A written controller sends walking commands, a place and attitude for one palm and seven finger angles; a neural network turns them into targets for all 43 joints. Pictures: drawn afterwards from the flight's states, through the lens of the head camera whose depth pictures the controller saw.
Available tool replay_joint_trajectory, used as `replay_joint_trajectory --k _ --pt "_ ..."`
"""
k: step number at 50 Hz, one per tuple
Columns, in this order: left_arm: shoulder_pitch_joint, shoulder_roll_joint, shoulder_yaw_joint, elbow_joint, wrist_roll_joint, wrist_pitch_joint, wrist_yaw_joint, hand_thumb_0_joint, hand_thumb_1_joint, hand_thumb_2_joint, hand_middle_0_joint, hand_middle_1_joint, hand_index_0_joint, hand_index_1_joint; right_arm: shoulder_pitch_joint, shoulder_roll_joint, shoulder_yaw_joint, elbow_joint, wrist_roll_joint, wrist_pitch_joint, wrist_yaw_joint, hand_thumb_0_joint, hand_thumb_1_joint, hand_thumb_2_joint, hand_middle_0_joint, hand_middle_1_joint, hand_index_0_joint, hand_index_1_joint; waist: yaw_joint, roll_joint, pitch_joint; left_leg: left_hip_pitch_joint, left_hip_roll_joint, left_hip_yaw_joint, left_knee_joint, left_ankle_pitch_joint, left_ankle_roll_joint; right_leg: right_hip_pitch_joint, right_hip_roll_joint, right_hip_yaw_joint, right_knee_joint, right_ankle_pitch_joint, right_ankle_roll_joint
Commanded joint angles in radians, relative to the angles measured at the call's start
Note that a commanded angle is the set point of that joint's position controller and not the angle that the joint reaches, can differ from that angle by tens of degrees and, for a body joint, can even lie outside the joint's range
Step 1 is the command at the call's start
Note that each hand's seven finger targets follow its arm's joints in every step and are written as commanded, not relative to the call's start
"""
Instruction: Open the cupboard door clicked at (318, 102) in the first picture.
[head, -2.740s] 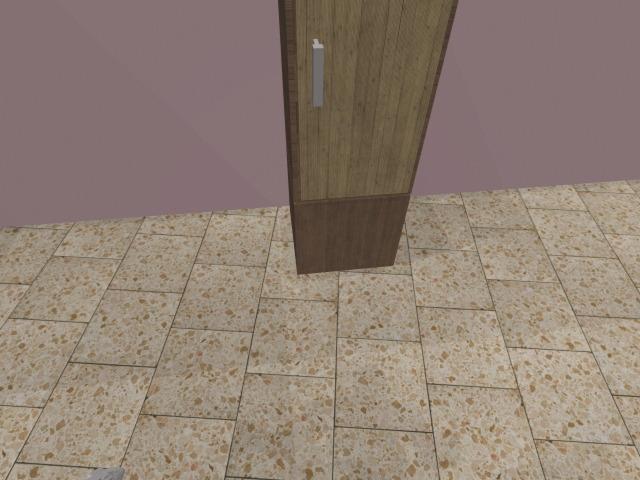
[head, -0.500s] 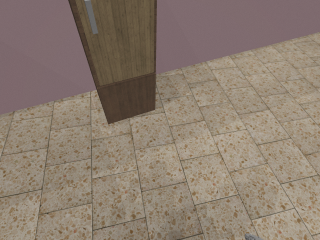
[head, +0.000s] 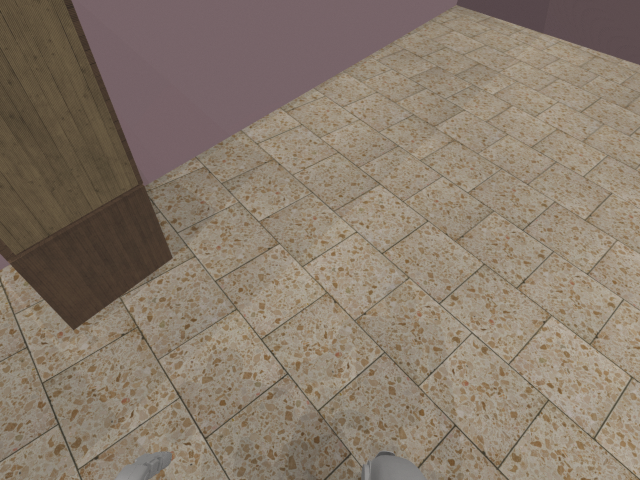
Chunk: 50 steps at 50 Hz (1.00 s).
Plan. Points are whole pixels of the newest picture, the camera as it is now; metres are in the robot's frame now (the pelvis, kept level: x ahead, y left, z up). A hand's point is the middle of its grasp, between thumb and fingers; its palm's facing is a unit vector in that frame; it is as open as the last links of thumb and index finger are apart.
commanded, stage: walk to a spot facing it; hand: left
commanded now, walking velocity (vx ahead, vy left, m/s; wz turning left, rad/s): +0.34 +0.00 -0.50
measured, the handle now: out of the picture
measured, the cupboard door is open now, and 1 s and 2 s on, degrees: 0 0 0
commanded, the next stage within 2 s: turn to face it in 0.60 s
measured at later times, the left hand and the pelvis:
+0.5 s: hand (212, 435) +0.21 +0.16 -0.18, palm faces -0.08 -0.98 -0.19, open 7.3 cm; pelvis +0.17 -0.03 +0.00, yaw -9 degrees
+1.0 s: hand (242, 316) +0.41 +0.14 -0.18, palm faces -0.18 -0.97 -0.19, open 7.3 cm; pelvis +0.31 -0.03 +0.00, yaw -11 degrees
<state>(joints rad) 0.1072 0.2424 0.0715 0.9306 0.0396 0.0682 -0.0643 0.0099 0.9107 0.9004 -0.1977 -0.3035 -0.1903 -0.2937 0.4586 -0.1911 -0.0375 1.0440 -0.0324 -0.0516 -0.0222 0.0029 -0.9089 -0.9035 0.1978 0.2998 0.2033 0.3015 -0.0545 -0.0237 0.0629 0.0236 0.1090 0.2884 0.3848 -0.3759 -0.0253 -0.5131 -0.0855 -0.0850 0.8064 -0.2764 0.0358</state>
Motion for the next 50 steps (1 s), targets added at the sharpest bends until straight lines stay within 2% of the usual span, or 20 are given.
replay_joint_trajectory --k 1,3,4,5,6,8,10,11,13,22,26,27,28,29,31,33,36,42,47,50 --pt "-0.115 0.019 0.002 -0.122 -0.009 -0.062 -0.004 0.000 0.900 0.900 -0.200 -0.300 -0.200 -0.300 0.027 -0.190 -0.036 -0.040 -0.003 -0.017 -0.005 0.000 -0.900 -0.900 0.200 0.300 0.200 0.300 0.022 0.188 0.027 -0.009 0.255 -0.081 -0.002 0.646 0.114 0.060 0.063 -0.072 -0.143 -0.061 -0.064" --pt "0.141 0.097 0.023 -0.039 -0.006 -0.086 0.010 0.000 0.900 0.900 -0.200 -0.300 -0.200 -0.300 0.009 -0.191 -0.030 -0.050 0.011 -0.014 0.005 0.000 -0.900 -0.900 0.200 0.300 0.200 0.300 0.150 0.087 -0.131 -0.191 0.205 0.000 0.378 0.757 0.045 0.515 0.102 -0.080 -0.288 0.039 -0.114" --pt "0.288 0.218 0.055 -0.002 -0.005 -0.099 0.027 0.000 0.900 0.900 -0.200 -0.300 -0.200 -0.300 0.028 -0.128 -0.014 -0.078 0.029 -0.013 0.018 0.000 -0.900 -0.900 0.200 0.300 0.200 0.300 0.201 -0.133 -0.271 -0.518 0.110 0.016 0.684 0.205 -0.009 0.846 -0.166 0.252 -0.354 -0.041 -0.201" --pt "0.372 0.298 0.069 0.023 -0.034 -0.094 0.040 0.000 0.900 0.900 -0.200 -0.300 -0.200 -0.300 -0.072 -0.100 -0.012 -0.140 0.028 -0.012 0.011 0.000 -0.900 -0.900 0.200 0.300 0.200 0.300 0.218 -0.198 -0.302 -0.726 0.010 -0.102 0.949 -0.241 -0.032 0.859 -0.374 0.654 -0.472 0.074 -0.292" --pt "0.320 0.295 0.066 0.014 -0.041 -0.084 0.050 0.000 0.900 0.900 -0.200 -0.300 -0.200 -0.300 -0.136 -0.125 -0.024 -0.144 0.023 -0.011 0.006 0.000 -0.900 -0.900 0.200 0.300 0.200 0.300 0.201 -0.080 -0.230 -0.743 0.051 -0.211 0.990 -0.170 -0.011 0.704 -0.358 0.611 -0.523 -0.031 -0.305" --pt "0.136 0.185 0.037 -0.034 -0.034 -0.089 0.056 0.000 0.900 0.900 -0.200 -0.300 -0.200 -0.300 -0.140 -0.121 -0.034 -0.116 0.010 0.006 0.013 0.000 -0.900 -0.900 0.200 0.300 0.200 0.300 0.114 -0.053 -0.072 -0.682 0.094 -0.254 0.952 -0.004 -0.010 0.398 -0.272 0.484 -0.609 -0.272 -0.246" --pt "0.056 0.122 0.015 -0.043 -0.023 -0.102 0.062 0.000 0.900 0.900 -0.200 -0.300 -0.200 -0.300 -0.049 -0.084 -0.031 -0.069 -0.001 0.032 0.018 0.000 -0.900 -0.900 0.200 0.300 0.200 0.300 0.026 -0.064 -0.012 -0.585 0.097 -0.237 0.850 0.089 -0.028 0.215 -0.177 0.294 -0.634 -0.149 -0.192" --pt "0.062 0.108 0.012 -0.033 -0.021 -0.108 0.062 0.000 0.900 0.900 -0.200 -0.300 -0.200 -0.300 -0.020 -0.073 -0.030 -0.054 -0.004 0.040 0.019 0.000 -0.900 -0.900 0.200 0.300 0.200 0.300 0.013 -0.075 -0.007 -0.563 0.087 -0.228 0.816 0.119 -0.032 0.182 -0.145 0.249 -0.640 -0.106 -0.180" --pt "0.082 0.099 0.010 -0.011 -0.017 -0.120 0.064 0.000 0.900 0.900 -0.200 -0.300 -0.200 -0.300 0.000 -0.064 -0.034 -0.049 -0.004 0.041 0.025 0.000 -0.900 -0.900 0.200 0.300 0.200 0.300 -0.005 -0.103 -0.025 -0.550 0.077 -0.223 0.734 0.147 -0.037 0.188 -0.119 0.217 -0.643 -0.072 -0.183" --pt "0.228 0.093 0.007 0.057 -0.014 -0.136 0.070 0.000 0.900 0.900 -0.200 -0.300 -0.200 -0.300 -0.260 -0.044 -0.033 -0.135 0.005 0.008 0.048 0.000 -0.900 -0.900 0.200 0.300 0.200 0.300 0.078 -0.098 0.033 -0.528 0.034 -0.212 0.336 0.148 -0.016 0.313 -0.153 0.281 -0.621 -0.040 -0.216" --pt "0.228 0.082 0.010 0.069 -0.020 -0.124 0.070 0.000 0.900 0.900 -0.200 -0.300 -0.200 -0.300 -0.140 -0.072 -0.037 -0.086 0.006 -0.012 0.033 0.000 -0.900 -0.900 0.200 0.300 0.200 0.300 0.011 0.006 0.013 -0.175 -0.024 -0.171 0.115 0.163 0.000 0.191 -0.072 0.224 -0.422 0.035 -0.165" --pt "0.240 0.039 0.006 0.061 -0.024 -0.121 0.064 0.000 0.900 0.900 -0.200 -0.300 -0.200 -0.300 -0.024 -0.142 -0.052 -0.052 -0.002 -0.021 0.020 0.000 -0.900 -0.900 0.200 0.300 0.200 0.300 -0.032 0.146 -0.052 0.009 0.101 -0.344 0.017 0.079 0.047 0.076 0.017 0.160 -0.175 0.040 -0.122" --pt "0.256 -0.017 -0.004 0.039 -0.029 -0.121 0.056 0.000 0.900 0.900 -0.200 -0.300 -0.200 -0.300 0.088 -0.254 -0.075 -0.034 -0.008 -0.019 0.014 0.000 -0.900 -0.900 0.200 0.300 0.200 0.300 -0.048 0.395 -0.114 0.123 0.358 -0.642 -0.109 0.053 0.131 -0.092 0.124 0.005 0.154 -0.256 -0.068" --pt "0.211 0.030 0.003 0.033 -0.018 -0.114 0.064 0.000 0.900 0.900 -0.200 -0.300 -0.200 -0.300 0.080 -0.215 -0.059 -0.025 -0.004 -0.013 0.001 0.000 -0.900 -0.900 0.200 0.300 0.200 0.300 -0.060 0.332 -0.107 0.061 0.398 -0.716 -0.190 -0.032 0.134 -0.129 0.094 0.085 0.333 -0.278 -0.067" --pt "0.158 0.018 0.016 0.045 -0.012 -0.109 0.046 0.000 0.900 0.900 -0.200 -0.300 -0.200 -0.300 -0.051 -0.130 -0.033 -0.057 0.005 -0.021 -0.005 0.000 -0.900 -0.900 0.200 0.300 0.200 0.300 -0.008 0.117 0.012 -0.121 0.345 -0.548 -0.204 0.012 0.137 -0.153 0.006 0.106 0.443 -0.115 -0.060" --pt "0.226 -0.018 0.017 0.076 -0.008 -0.087 0.037 0.000 0.900 0.900 -0.200 -0.300 -0.200 -0.300 -0.143 -0.078 -0.020 -0.064 0.012 -0.034 -0.010 0.000 -0.900 -0.900 0.200 0.300 0.200 0.300 0.058 0.110 0.025 -0.202 0.271 -0.328 -0.196 0.191 0.090 -0.091 -0.017 0.090 0.421 -0.015 -0.036" --pt "0.274 -0.058 0.015 0.093 -0.005 -0.063 0.047 0.000 0.900 0.900 -0.200 -0.300 -0.200 -0.300 -0.115 -0.047 -0.017 -0.047 0.012 -0.038 -0.018 0.000 -0.900 -0.900 0.200 0.300 0.200 0.300 0.065 0.123 -0.020 -0.214 0.223 -0.210 -0.158 0.460 0.120 -0.046 -0.015 0.073 0.380 0.027 -0.007" --pt "0.205 -0.087 -0.022 0.106 -0.012 -0.069 0.074 0.000 0.900 0.900 -0.200 -0.300 -0.200 -0.300 -0.060 -0.041 -0.007 0.028 0.015 -0.022 -0.014 0.000 -0.900 -0.900 0.200 0.300 0.200 0.300 0.050 0.177 -0.041 -0.150 0.154 -0.191 -0.083 0.794 0.152 0.070 -0.007 -0.012 0.026 0.046 0.015" --pt "0.081 -0.055 -0.014 0.065 -0.022 -0.062 0.087 0.000 0.900 0.900 -0.200 -0.300 -0.200 -0.300 -0.028 -0.069 -0.025 0.051 0.009 0.021 -0.015 0.000 -0.900 -0.900 0.200 0.300 0.200 0.300 0.024 0.214 -0.014 -0.153 0.173 -0.325 -0.042 0.725 0.178 0.110 0.019 -0.024 -0.085 -0.066 0.018" --pt "0.094 -0.038 -0.006 0.048 -0.028 -0.069 0.090 0.000 0.900 0.900 -0.200 -0.300 -0.200 -0.300 -0.052 -0.085 -0.037 0.040 0.009 0.038 -0.013 0.000 -0.900 -0.900 0.200 0.300 0.200 0.300 0.050 0.181 -0.036 -0.181 0.160 -0.382 0.021 0.659 0.160 0.203 0.031 -0.024 -0.241 -0.016 0.014"
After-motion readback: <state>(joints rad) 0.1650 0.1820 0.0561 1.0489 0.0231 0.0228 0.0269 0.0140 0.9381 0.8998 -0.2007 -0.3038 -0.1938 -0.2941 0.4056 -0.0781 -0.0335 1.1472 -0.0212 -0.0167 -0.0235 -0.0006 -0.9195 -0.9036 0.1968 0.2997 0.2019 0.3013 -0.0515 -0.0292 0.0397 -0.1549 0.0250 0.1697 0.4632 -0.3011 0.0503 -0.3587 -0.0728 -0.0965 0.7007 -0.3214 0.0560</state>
